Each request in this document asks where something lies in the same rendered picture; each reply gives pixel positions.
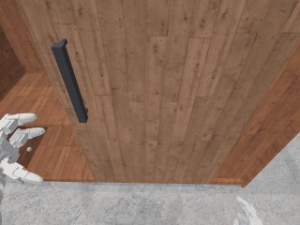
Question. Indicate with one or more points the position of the wardrobe door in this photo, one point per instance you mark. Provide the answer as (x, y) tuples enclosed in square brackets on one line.
[(169, 85), (268, 121)]

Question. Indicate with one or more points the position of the right robot hand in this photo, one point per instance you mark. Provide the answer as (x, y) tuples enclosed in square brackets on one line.
[(250, 214)]

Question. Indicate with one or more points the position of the left robot hand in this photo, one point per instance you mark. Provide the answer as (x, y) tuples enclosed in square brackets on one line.
[(10, 167)]

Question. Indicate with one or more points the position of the handle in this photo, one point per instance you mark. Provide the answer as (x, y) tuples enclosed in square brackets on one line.
[(294, 113), (60, 54)]

